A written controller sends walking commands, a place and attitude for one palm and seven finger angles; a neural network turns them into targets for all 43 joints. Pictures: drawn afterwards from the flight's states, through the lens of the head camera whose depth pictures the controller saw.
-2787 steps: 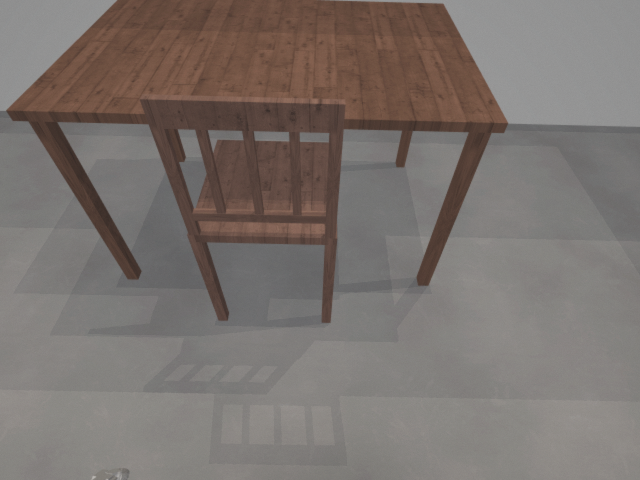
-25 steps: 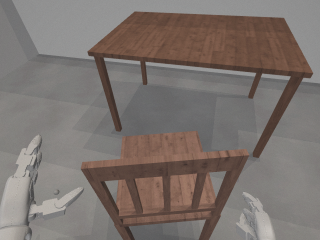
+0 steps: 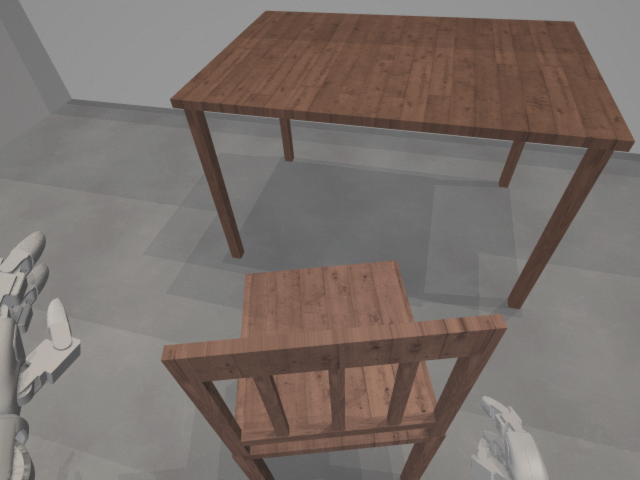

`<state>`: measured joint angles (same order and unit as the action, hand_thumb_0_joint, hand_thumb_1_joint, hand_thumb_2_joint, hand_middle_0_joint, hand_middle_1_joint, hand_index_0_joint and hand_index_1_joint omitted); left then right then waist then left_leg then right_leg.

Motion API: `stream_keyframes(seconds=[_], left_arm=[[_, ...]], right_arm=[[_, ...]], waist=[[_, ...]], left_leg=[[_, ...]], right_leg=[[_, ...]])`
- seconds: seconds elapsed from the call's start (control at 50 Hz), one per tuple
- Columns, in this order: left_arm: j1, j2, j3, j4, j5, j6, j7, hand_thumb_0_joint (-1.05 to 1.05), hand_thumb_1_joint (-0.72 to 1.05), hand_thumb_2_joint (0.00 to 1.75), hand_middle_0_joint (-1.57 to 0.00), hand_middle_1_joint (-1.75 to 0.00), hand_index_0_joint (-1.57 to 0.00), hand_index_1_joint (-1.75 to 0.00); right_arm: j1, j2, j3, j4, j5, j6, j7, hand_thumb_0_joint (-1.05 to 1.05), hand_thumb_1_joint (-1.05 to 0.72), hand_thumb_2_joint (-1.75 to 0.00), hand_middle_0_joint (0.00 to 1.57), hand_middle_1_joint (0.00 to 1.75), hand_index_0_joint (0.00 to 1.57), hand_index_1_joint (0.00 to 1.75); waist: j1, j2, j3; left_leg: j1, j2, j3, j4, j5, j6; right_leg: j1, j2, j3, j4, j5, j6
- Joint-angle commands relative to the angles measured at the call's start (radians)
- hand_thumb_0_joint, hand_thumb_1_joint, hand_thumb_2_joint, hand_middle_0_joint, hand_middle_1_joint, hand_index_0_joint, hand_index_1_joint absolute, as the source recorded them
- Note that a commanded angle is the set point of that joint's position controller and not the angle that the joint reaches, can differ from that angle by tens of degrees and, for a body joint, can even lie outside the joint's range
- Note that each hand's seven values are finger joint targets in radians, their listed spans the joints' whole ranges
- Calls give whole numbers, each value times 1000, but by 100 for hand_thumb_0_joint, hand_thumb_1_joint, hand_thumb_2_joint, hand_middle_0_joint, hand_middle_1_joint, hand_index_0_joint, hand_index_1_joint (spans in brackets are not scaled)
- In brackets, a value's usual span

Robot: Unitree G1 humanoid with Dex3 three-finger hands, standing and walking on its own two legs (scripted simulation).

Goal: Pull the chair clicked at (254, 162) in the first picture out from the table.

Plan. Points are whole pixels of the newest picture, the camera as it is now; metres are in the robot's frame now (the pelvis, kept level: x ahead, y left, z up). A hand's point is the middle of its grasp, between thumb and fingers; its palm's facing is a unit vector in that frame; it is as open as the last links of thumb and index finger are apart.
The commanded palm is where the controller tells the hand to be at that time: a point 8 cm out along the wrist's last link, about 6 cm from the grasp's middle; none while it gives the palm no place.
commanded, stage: draw the hand back to the body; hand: left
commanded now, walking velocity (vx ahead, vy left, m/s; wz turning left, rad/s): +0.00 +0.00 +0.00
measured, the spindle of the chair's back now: (337, 399) +0.26 +0.02 -0.10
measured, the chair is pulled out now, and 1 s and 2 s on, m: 0.58 0.58 0.58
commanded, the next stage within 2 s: step back with the hand held close in 0.12 s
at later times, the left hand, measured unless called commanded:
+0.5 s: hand (68, 345) +0.19 +0.26 +0.16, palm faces +0.37 -0.78 -0.51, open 7.4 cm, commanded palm +0.12 +0.30 +0.18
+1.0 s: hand (1, 426) +0.12 +0.28 +0.15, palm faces +0.44 -0.76 -0.47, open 7.4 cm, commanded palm +0.06 +0.31 +0.18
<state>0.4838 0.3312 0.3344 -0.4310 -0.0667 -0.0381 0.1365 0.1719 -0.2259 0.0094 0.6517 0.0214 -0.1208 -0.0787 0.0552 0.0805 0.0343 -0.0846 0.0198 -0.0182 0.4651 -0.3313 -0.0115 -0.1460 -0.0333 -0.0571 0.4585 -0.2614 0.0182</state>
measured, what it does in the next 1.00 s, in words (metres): shifts its weight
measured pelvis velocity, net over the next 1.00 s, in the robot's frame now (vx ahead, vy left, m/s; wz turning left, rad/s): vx -0.09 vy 0.01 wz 0.00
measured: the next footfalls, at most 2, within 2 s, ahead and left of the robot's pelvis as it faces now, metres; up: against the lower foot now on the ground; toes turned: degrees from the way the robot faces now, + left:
right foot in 1.56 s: -0.08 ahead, -0.13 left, +0.00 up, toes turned -1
left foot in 1.90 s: -0.09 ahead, +0.11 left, +0.00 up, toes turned +1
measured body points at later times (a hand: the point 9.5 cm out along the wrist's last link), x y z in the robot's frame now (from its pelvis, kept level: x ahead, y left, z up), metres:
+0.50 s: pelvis -0.02 +0.01 +0.00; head +0.01 -0.01 +0.45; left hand +0.16 +0.30 +0.18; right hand +0.17 -0.23 -0.09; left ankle -0.05 +0.13 -0.74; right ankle -0.01 -0.13 -0.74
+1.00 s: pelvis -0.09 +0.01 -0.01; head -0.06 +0.02 +0.44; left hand +0.09 +0.32 +0.18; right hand +0.08 -0.23 -0.09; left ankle -0.05 +0.13 -0.74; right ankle -0.01 -0.13 -0.74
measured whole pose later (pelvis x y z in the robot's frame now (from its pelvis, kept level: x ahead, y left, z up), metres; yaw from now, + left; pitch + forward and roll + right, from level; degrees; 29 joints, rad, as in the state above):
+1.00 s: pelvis -0.09 +0.01 -0.01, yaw +0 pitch +0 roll -1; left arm 0.55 0.40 0.42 -0.51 -0.04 -0.16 0.18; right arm 0.21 -0.21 0.00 0.59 0.02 -0.07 -0.10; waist 0.01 0.01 0.04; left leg -0.35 0.01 -0.02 0.61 -0.27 0.01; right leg -0.37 -0.04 -0.05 0.52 -0.18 0.03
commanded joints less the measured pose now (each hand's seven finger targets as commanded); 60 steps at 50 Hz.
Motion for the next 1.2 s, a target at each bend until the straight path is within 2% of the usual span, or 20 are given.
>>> stream_keyframes(seconds=[0.0,0.1,0.14,0.22,0.24,0.28,0.32,0.36,0.4,0.5,0.62,0.68,0.78,0.82,0.84,0.92,1.0,1.06,1.12,1.18], left_arm=[[-54,213,152,-242,8,-66,29,0,90,90,-20,-30,-20,-30],[-59,182,130,-197,6,-56,25,0,90,90,-20,-30,-20,-30],[-78,195,139,-195,8,-56,24,0,90,90,-20,-30,-20,-30],[-94,167,96,-210,8,-60,20,0,90,90,-20,-30,-20,-30],[-303,341,261,-289,3,-122,28,0,90,90,-20,-30,-20,-30],[-165,268,228,-194,2,-141,16,0,90,90,-20,-30,-20,-30],[-51,203,177,-169,4,-142,6,0,90,90,-20,-30,-20,-30],[21,191,172,-181,5,-143,7,0,90,90,-20,-30,-20,-30],[75,203,188,-196,11,-143,11,0,90,90,-20,-30,-20,-30],[106,252,234,-268,10,-156,27,0,90,90,-20,-30,-20,-30],[96,254,230,-288,6,-163,43,0,90,90,-20,-30,-20,-30],[82,243,216,-283,9,-164,50,0,90,90,-20,-30,-20,-30],[47,243,203,-247,18,-160,61,0,90,90,-20,-30,-20,-30],[27,259,210,-253,23,-165,65,0,90,90,-20,-30,-20,-30],[20,283,224,-274,25,-170,69,0,90,90,-20,-30,-20,-30],[23,268,232,-304,32,-189,68,0,90,90,-20,-30,-20,-30],[44,257,237,-308,30,-199,65,0,90,90,-20,-30,-20,-30],[46,238,234,-303,34,-207,62,0,90,90,-20,-30,-20,-30],[19,244,243,-307,40,-220,57,0,90,90,-20,-30,-20,-30],[9,256,241,-308,33,-224,58,0,90,90,-20,-30,-20,-30]], right_arm=[[-134,-88,-32,-164,2,-68,-4,0,-90,-90,20,30,20,30],[-137,-93,-36,-160,4,-59,-4,0,-90,-90,20,30,20,30],[-140,-99,-37,-160,4,-56,-5,0,-90,-90,20,30,20,30],[-139,-98,-33,-168,1,-57,-2,0,-90,-90,20,30,20,30],[-101,-116,-31,-214,11,-37,-3,0,-90,-90,20,30,20,30],[-113,-107,-47,-179,4,-30,-3,0,-90,-90,20,30,20,30],[-120,-113,-53,-193,-1,-10,5,0,-90,-90,20,30,20,30],[-122,-114,-58,-199,-2,8,7,0,-90,-90,20,30,20,30],[-127,-110,-66,-211,-3,30,10,0,-90,-90,20,30,20,30],[-131,-94,-74,-226,5,48,-1,0,-90,-90,20,30,20,30],[-119,-87,-71,-223,7,30,-18,0,-90,-90,20,30,20,30],[-100,-91,-71,-219,7,21,-23,0,-90,-90,20,30,20,30],[-77,-92,-67,-212,3,14,-22,0,-90,-90,20,30,20,30],[-78,-95,-62,-215,0,9,-21,0,-90,-90,20,30,20,30],[-77,-104,-65,-213,3,7,-25,0,-90,-90,20,30,20,30],[-79,-104,-57,-233,1,-11,-24,0,-90,-90,20,30,20,30],[-72,-102,-60,-229,3,-27,-19,0,-90,-90,20,30,20,30],[-70,-101,-64,-224,3,-37,-15,0,-90,-90,20,30,20,30],[-56,-102,-72,-217,-2,-42,-10,0,-90,-90,20,30,20,30],[-47,-93,-76,-200,-7,-41,-5,0,-90,-90,20,30,20,30]], waist=[[12,9,-149],[5,-34,-102],[2,5,-107],[1,-25,-98],[-31,23,1],[-34,-59,-40],[-36,-54,-91],[-36,-19,-132],[-35,-49,-175],[-35,-49,-212],[-35,10,-167],[-40,-13,-146],[-49,-104,-89],[-49,-108,-70],[-50,-67,-67],[-44,25,-74],[-42,52,-105],[-43,89,-83],[-45,20,-71],[-50,-95,-85]], left_leg=[[-11,26,-4,-55,436,19],[-28,31,-2,-65,404,19],[-29,29,-2,-74,365,20],[-33,26,-3,-74,352,23],[-89,51,-21,-75,260,37],[-88,50,-22,-60,246,39],[-78,56,-21,-56,310,38],[-73,74,-27,-59,400,42],[-73,85,-33,-43,486,42],[-100,105,-47,-35,510,43],[-215,113,-70,-44,308,49],[-270,93,-66,-29,149,46],[-295,43,-46,29,-87,43],[-314,45,-55,24,-140,46],[-326,55,-66,3,-161,50],[-460,106,-123,-105,-215,73],[-500,122,-131,-111,-165,77],[-592,147,-142,-131,-227,89],[-624,131,-130,-72,-220,85],[-485,60,-77,57,-176,53]], right_leg=[[99,-23,2,-33,350,-39],[80,-21,-2,-41,322,-37],[80,-24,1,-50,286,-39],[73,-22,-1,-47,281,-37],[3,-64,94,-82,320,-35],[25,-84,120,-83,397,-47],[56,-90,112,-56,432,-42],[71,-89,93,-29,454,-36],[86,-90,81,-8,488,-32],[65,-89,73,37,450,-25],[21,-76,83,47,290,-21],[1,-84,114,18,221,-29],[-131,-124,185,-105,-60,-52],[-168,-123,179,-127,-179,-50],[-161,-117,173,-122,-201,-50],[-38,-48,108,-5,-128,-15],[42,-36,88,74,22,-11],[85,-27,84,144,47,-9],[69,-39,114,146,88,-21],[-79,-105,206,4,32,-60]])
